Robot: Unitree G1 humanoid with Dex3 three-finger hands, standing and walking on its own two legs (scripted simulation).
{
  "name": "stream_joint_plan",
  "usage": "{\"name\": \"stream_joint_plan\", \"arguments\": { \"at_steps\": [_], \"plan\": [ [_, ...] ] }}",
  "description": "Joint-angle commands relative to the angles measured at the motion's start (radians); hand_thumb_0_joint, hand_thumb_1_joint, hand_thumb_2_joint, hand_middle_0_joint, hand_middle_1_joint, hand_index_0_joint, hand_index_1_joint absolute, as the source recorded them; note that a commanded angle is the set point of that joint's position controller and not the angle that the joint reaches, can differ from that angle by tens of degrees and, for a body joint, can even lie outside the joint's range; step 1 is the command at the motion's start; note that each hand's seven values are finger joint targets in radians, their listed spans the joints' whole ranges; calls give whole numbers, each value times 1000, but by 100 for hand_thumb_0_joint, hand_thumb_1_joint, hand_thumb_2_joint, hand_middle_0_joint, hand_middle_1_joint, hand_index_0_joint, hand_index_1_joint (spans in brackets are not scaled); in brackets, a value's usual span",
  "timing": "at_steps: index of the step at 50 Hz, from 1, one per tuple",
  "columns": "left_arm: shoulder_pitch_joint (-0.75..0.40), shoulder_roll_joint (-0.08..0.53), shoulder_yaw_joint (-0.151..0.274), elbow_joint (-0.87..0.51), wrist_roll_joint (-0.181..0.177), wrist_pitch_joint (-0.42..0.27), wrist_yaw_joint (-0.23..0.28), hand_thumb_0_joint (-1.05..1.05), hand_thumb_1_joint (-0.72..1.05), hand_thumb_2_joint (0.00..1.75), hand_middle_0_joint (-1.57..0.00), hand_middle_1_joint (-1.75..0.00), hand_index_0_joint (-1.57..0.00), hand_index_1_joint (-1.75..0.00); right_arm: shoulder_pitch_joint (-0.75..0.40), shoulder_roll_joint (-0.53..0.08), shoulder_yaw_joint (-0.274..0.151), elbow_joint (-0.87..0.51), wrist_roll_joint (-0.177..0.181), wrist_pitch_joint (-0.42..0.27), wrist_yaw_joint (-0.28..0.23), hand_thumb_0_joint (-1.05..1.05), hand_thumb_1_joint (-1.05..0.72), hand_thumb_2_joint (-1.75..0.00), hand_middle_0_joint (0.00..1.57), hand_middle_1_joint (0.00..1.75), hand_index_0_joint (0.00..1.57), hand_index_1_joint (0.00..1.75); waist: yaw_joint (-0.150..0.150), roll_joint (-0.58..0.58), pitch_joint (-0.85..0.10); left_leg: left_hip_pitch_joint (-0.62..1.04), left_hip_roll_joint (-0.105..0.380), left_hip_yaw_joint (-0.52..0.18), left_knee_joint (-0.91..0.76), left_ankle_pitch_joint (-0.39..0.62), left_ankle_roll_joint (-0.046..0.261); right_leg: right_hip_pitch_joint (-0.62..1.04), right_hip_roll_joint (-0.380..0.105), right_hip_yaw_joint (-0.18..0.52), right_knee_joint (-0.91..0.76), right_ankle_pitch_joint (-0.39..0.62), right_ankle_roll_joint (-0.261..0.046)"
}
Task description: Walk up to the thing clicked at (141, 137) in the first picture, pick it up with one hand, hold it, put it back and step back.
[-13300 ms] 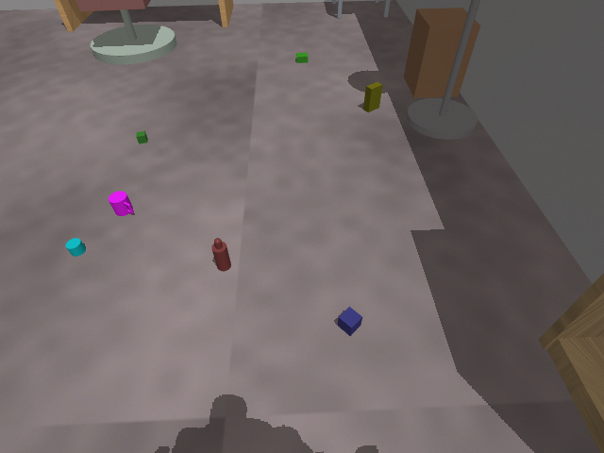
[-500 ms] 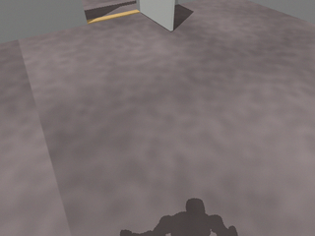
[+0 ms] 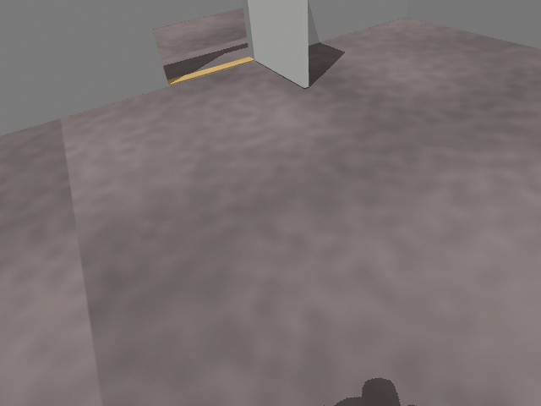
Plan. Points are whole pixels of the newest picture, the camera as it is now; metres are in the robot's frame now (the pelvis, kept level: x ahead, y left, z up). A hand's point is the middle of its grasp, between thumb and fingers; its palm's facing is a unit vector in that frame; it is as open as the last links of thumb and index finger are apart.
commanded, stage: walk up
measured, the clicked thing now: out of the picture +0.39 -1.09 -0.75
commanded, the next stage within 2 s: none
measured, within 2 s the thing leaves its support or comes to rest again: neither
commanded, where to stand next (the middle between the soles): +1.20 +0.09 m, yaw +1 degrees
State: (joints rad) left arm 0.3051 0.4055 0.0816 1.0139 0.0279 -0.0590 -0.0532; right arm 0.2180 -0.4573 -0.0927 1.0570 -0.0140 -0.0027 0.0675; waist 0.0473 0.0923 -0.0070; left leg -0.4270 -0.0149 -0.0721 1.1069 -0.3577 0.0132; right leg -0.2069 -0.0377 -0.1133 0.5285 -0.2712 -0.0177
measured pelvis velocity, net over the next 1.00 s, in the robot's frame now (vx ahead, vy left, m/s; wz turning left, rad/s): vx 0.53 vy -0.01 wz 0.05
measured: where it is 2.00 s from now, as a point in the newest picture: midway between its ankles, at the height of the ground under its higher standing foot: (282, 257)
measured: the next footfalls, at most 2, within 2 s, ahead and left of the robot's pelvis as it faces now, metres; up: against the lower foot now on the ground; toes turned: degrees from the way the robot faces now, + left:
left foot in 0.34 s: +0.31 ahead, +0.16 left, +0.00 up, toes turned +8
right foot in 0.76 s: +0.61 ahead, -0.11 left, +0.00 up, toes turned -2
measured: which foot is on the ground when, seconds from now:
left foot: up 0.00-0.32, down 0.34-0.78, up 0.80-1.00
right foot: down 0.00-0.40, up 0.42-0.74, down 0.76-1.00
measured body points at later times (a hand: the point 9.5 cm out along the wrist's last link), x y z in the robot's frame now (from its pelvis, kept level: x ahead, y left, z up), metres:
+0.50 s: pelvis +0.26 +0.03 +0.00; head +0.30 +0.04 +0.45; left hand +0.28 +0.36 -0.13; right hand +0.39 -0.27 -0.11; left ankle +0.27 +0.15 -0.74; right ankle +0.15 -0.12 -0.64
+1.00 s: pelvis +0.53 -0.01 +0.00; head +0.56 -0.04 +0.45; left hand +0.55 +0.32 -0.09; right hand +0.64 -0.32 -0.13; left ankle +0.55 +0.15 -0.66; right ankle +0.57 -0.11 -0.74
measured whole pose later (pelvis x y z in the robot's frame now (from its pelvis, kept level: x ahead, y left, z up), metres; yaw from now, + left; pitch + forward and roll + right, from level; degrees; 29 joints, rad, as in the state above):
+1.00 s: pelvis +0.53 -0.01 +0.00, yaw +3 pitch -3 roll +0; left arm 0.33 0.37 0.05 0.90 0.00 -0.09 -0.05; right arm 0.24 -0.43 -0.06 0.89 0.00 -0.04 0.07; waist 0.04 0.07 0.09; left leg -0.49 0.07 -0.01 1.07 -0.26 0.03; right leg -0.22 -0.02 -0.07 0.48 -0.22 -0.03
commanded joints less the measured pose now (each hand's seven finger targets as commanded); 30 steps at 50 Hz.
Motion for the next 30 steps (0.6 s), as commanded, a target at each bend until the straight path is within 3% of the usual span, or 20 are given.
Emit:
{"name": "stream_joint_plan", "arguments": {
  "at_steps": [1,5,8,9,11,12,15,16,17,18,19,20,21,22,23,24,27,29,30],
  "plan": [
    [-160,292,58,-116,-12,-52,23,0,90,90,-20,-30,-20,-30,60,-192,-43,-66,14,-32,15,0,-90,-90,20,30,20,30,-82,-231,156,-122,74,-66,-49,181,-25,-85,-228,277,-471,-400,-81],
    [-66,284,64,-107,-13,-64,32,0,90,90,-20,-30,-20,-30,-49,-172,-41,-124,1,-30,31,0,-90,-90,20,30,20,30,-31,-159,147,-213,56,-45,-193,247,-48,55,-213,203,-463,-301,-74],
    [-45,307,82,-118,-7,-63,29,0,90,90,-20,-30,-20,-30,-111,-157,-35,-173,-5,-33,37,0,-90,-90,20,30,20,30,-10,-148,135,-230,92,-38,-331,247,-46,149,-237,174,-439,-236,-96],
    [-45,307,84,-122,-7,-61,27,0,90,90,-20,-30,-20,-30,-128,-148,-32,-185,-7,-36,38,0,-90,-90,20,30,20,30,-9,-155,130,-223,108,-23,-387,237,-38,191,-235,151,-417,-174,-108],
    [7,299,83,-114,-8,-54,25,0,90,90,-20,-30,-20,-30,-192,-133,-26,-208,-15,-41,39,0,-90,-90,20,30,20,30,31,-139,130,-194,114,30,-471,227,-25,230,-226,103,-369,-62,-113],
    [20,298,81,-112,-8,-48,23,0,90,90,-20,-30,-20,-30,-217,-129,-25,-218,-17,-43,39,0,-90,-90,20,30,20,30,37,-148,129,-189,111,65,-506,204,-16,267,-223,90,-342,26,-121],
    [14,300,71,-128,-7,-39,26,0,90,90,-20,-30,-20,-30,-197,-126,-29,-221,-21,-51,30,0,-90,-90,20,30,20,30,23,-150,97,-84,99,132,-552,159,20,283,-259,65,-234,310,-147],
    [6,297,65,-133,-13,-35,28,0,90,90,-20,-30,-20,-30,-151,-125,-34,-208,-23,-54,24,0,-90,-90,20,30,20,30,-7,-124,80,-10,56,175,-591,128,33,279,-230,22,-135,461,-140],
    [4,286,55,-143,-20,-31,31,0,90,90,-20,-30,-20,-30,-34,-143,-45,-180,-32,-60,14,0,-90,-90,20,30,20,30,-66,-78,8,180,20,197,-647,178,61,219,-194,-29,57,560,-120],
    [31,233,36,-153,-25,-23,32,0,90,90,-20,-30,-20,-30,157,-202,-72,-134,-44,-69,1,0,-90,-90,20,30,20,30,-140,9,-126,499,43,115,-623,141,129,36,-132,-55,342,492,-78],
    [57,147,13,-181,-41,-26,28,0,90,90,-20,-30,-20,-30,271,-311,-110,-141,-48,-74,-15,0,-90,-90,20,30,20,30,-181,245,-233,774,299,-325,-656,48,225,-299,8,-35,617,75,-15],
    [12,215,29,-184,-50,-27,35,0,90,90,-20,-30,-20,-30,266,-345,-112,-154,-15,-79,-20,0,-90,-90,20,30,20,30,-189,218,-247,871,422,-667,-756,156,334,-484,120,79,708,-275,-22],
    [-61,270,24,-189,-43,-26,45,0,90,90,-20,-30,-20,-30,235,-334,-116,-163,7,-77,-28,0,-90,-90,20,30,20,30,-180,119,-202,809,471,-634,-751,242,360,-513,25,200,768,-280,-42],
    [-117,254,7,-195,-41,-35,39,0,90,90,-20,-30,-20,-30,187,-278,-92,-176,19,-75,-39,0,-90,-90,20,30,20,30,-175,-18,-126,684,399,-404,-729,462,312,-499,2,208,774,-210,-42],
    [-80,218,2,-183,-53,-36,33,0,90,90,-20,-30,-20,-30,128,-248,-65,-196,21,-80,-44,0,-90,-90,20,30,20,30,-123,-46,-84,573,337,-214,-717,590,229,-421,-22,253,708,-133,-43],
    [-57,209,5,-174,-59,-31,24,0,90,90,-20,-30,-20,-30,100,-223,-51,-202,21,-82,-49,0,-90,-90,20,30,20,30,-103,-41,-44,495,303,-114,-729,652,193,-383,-19,244,660,-95,-33],
    [-7,191,13,-171,-47,-8,4,0,90,90,-20,-30,-20,-30,57,-205,-40,-222,20,-95,-47,0,-90,-90,20,30,20,30,-54,-4,21,358,276,-14,-776,584,205,-321,-41,187,535,-41,5],
    [-46,178,5,-197,-41,-8,-11,0,90,90,-20,-30,-20,-30,-8,-211,-41,-257,13,-105,-43,0,-90,-90,20,30,20,30,-39,32,104,273,291,40,-820,518,222,-325,-77,149,343,-2,17],
    [-76,183,7,-203,-35,-10,-18,0,90,90,-20,-30,-20,-30,-21,-212,-41,-261,10,-109,-40,0,-90,-90,20,30,20,30,-46,37,128,245,272,72,-830,484,215,-312,-80,125,254,34,19]
  ]
}}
